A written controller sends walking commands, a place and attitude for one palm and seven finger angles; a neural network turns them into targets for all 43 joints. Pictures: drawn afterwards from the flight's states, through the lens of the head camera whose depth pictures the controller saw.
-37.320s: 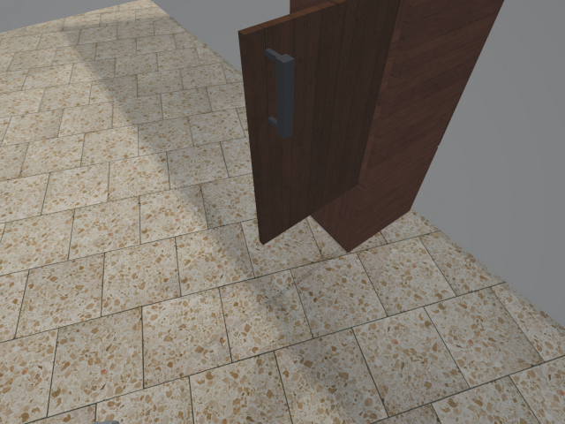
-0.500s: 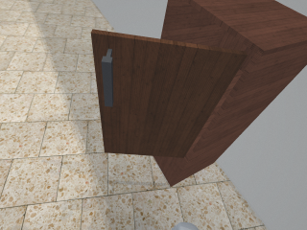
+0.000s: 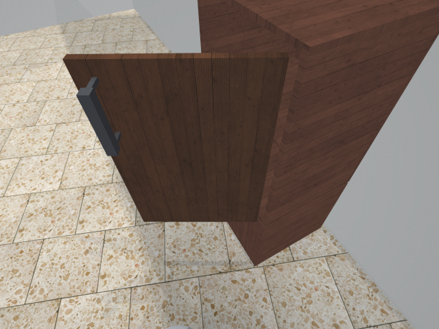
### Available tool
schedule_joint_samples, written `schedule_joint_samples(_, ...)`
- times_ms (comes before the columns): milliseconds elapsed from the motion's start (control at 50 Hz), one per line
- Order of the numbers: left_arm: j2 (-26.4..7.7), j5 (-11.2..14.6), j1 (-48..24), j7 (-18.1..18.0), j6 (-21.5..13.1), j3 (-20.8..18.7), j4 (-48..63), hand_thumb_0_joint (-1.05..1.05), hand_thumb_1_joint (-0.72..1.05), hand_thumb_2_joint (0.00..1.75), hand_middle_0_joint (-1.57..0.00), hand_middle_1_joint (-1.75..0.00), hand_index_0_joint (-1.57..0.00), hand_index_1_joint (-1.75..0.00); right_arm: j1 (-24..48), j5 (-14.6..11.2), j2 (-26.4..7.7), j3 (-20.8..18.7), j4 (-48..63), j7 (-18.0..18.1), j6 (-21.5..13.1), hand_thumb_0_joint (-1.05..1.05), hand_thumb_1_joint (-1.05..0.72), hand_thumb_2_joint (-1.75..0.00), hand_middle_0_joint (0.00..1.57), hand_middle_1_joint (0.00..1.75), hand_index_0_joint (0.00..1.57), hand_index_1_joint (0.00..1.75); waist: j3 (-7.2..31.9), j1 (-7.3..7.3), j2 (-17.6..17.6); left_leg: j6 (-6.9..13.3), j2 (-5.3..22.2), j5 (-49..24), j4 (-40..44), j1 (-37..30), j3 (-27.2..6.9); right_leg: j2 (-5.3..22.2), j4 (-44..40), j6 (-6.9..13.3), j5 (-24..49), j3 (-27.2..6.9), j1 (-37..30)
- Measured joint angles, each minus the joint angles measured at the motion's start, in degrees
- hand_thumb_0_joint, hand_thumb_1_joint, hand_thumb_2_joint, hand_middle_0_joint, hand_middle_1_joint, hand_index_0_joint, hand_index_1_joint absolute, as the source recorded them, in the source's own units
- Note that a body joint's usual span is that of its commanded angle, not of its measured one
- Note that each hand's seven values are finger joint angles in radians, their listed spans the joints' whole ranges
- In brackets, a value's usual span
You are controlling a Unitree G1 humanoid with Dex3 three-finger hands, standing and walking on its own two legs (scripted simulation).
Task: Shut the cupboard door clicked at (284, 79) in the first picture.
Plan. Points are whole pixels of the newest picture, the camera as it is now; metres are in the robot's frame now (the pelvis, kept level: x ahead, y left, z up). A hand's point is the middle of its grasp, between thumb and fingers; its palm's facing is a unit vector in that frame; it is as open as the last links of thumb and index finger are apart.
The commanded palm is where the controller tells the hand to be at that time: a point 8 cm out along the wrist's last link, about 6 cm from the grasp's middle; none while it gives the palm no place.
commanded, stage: come to a stop and stand still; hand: left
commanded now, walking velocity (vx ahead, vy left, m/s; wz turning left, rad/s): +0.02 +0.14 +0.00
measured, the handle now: (104, 118) +0.46 +0.26 +0.13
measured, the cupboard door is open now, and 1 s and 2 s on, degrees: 61 61 61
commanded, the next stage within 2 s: look again from close up in 0.72 s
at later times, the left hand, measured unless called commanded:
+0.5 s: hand out of the picture -0.03 +0.30 -0.19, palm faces +0.07 -0.97 -0.24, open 7.4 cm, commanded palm none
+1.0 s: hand out of the picture -0.06 +0.25 -0.18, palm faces +0.04 -0.98 -0.20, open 7.4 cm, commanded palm none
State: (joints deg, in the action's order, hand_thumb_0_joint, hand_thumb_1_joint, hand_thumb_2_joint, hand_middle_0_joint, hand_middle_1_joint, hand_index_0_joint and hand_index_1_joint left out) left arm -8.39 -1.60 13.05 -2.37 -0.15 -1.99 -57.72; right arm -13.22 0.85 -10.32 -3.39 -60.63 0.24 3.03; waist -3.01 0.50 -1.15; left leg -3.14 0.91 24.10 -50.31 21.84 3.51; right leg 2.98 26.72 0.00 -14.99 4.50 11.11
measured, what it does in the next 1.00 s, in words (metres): steps on the spot: left foot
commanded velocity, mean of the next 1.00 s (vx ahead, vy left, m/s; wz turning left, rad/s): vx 0.00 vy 0.00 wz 0.00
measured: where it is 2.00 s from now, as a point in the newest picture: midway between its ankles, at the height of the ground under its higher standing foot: outside the picture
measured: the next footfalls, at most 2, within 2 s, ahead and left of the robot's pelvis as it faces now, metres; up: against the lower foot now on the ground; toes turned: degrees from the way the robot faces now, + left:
left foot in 0.18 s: +0.04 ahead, +0.14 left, +0.00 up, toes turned +4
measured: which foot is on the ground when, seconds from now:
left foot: up 0.00-0.16, down 0.18-1.00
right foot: down 0.00-1.00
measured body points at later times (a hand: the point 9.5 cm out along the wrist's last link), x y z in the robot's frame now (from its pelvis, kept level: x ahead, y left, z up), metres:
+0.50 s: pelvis -0.03 +0.10 -0.01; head -0.03 +0.11 +0.44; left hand -0.03 +0.35 -0.17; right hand +0.06 -0.12 -0.15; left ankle +0.00 +0.13 -0.74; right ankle -0.01 -0.10 -0.74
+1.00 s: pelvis -0.04 +0.08 +0.00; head -0.04 +0.08 +0.45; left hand -0.06 +0.30 -0.16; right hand -0.02 -0.15 -0.16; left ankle +0.00 +0.13 -0.74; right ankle -0.01 -0.10 -0.74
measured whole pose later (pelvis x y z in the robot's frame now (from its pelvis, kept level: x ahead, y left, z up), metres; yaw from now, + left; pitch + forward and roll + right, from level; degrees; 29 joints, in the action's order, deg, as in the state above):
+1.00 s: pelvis -0.04 +0.08 +0.00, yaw +2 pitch -1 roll +0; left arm -8.8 -1.2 19.9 -2.0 0.1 0.9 -61.1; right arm -16.7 0.4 -9.8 -0.2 -60.6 0.2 0.1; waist -1.0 0.0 0.2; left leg 5.4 -5.0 9.7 -23.2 12.6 4.4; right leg 4.1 25.9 -1.6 -12.5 -6.6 12.9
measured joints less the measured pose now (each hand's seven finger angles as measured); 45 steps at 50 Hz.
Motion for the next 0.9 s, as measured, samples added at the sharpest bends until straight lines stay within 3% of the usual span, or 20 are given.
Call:
schedule_joint_samples(100,-0.43,-0.44,1.59,-0.31,0.58,-0.51,0.12,0.0,0.92,0.9,-0.21,-0.29,-0.2,-0.3,3.71,-0.14,0.25,-0.03,2.47,-0.49,0.3,0.0,-0.91,-0.9,0.2,0.3,0.19,0.3,-0.88,1.85,1.8,0.23,-0.68,0.39,4.06,-1.25,-0.42,0.98,1.23,-0.89,-0.07,-0.27,1.07)
schedule_joint_samples(160,-1.28,-0.36,3.04,-0.14,1.35,-0.89,-0.43,0.0,0.91,0.9,-0.21,-0.29,-0.2,-0.3,4.86,-0.48,0.38,0.13,3.76,-0.48,-0.88,0.0,-0.91,-0.9,0.2,0.3,0.19,0.3,-0.83,2.34,3.2,0.69,-0.46,-5.32,15.51,-5.84,-0.32,1.84,3.76,-2.21,-1.11,-0.76,2.38)
schedule_joint_samples(180,-1.31,-0.18,3.41,-0.51,1.19,-0.56,-1.06,0.01,0.91,0.9,-0.21,-0.29,-0.2,-0.3,4.86,-0.48,-0.04,0.44,4.45,-0.4,-1.47,0.0,-0.91,-0.9,0.2,0.3,0.19,0.3,-0.72,2.04,2.65,1.59,0.1,-8.06,17.67,-6.88,-0.36,1.66,4.92,-2.76,-1.7,-0.39,2.76)
schedule_joint_samples(220,-1.53,0.11,3.62,-0.92,1.19,0.03,-2.01,0.01,0.91,0.9,-0.21,-0.29,-0.2,-0.3,4.94,-0.27,-0.44,0.97,5.91,-0.04,-2.15,0.0,-0.91,-0.9,0.2,0.3,0.19,0.3,-1.31,1.85,2.57,4.59,-0.56,-6.77,14.96,-6.25,-0.07,2.41,6.35,-3.35,-2.3,-0.53,2.68)
schedule_joint_samples(320,-2.48,-0.12,4.98,-0.69,2.14,0.84,-1.65,0.01,0.91,0.9,-0.2,-0.29,-0.2,-0.3,3.33,-0.06,-0.23,2.41,8.31,0.28,-2.35,0.0,-0.91,-0.9,0.2,0.3,0.19,0.3,0.24,1.7,1.48,7.97,-2.01,-4.34,12.55,-6.26,0.81,2.86,7.2,-1.03,-4.29,-2.48,2.07)
schedule_joint_samples(440,-3.68,-0.11,4.44,0.04,2.31,1.1,0.31,0.01,0.91,0.9,-0.2,-0.29,-0.19,-0.3,1.52,-0.14,1.24,3.25,8.55,0.18,-2.08,0.0,-0.92,-0.9,0.2,0.3,0.2,0.3,0.93,1.33,1.35,9.71,-4.85,-7.29,15.89,-6.41,1.05,2.37,6.34,0.89,-3.76,-7.01,2.74)
schedule_joint_samples(640,-3.26,-0.02,6.19,0.28,1.56,1.75,0.27,0.01,0.91,0.9,-0.2,-0.29,-0.19,-0.3,-0.83,-0.12,-0.23,2.89,5.76,-0.14,-2.27,-0.01,-0.92,-0.9,0.2,0.3,0.2,0.3,1.93,0.56,1.33,10.42,-7.2,-11.72,22.63,-7.58,1.65,2.17,2.24,1.66,0.07,-11.62,2.72)
schedule_joint_samples(900,-1.24,0.3,7.15,0.4,0.66,2.74,-2.85,0.01,0.91,0.9,-0.2,-0.29,-0.19,-0.3,-3.22,-0.39,0.17,3.19,1.12,-0.05,-2.84,0.0,-0.91,-0.9,0.2,0.3,0.2,0.3,2.09,-0.23,1.53,9.32,-6.63,-14.15,26.95,-9.32,1.47,1.74,-0.5,-0.25,2.04,-11.68,1.89)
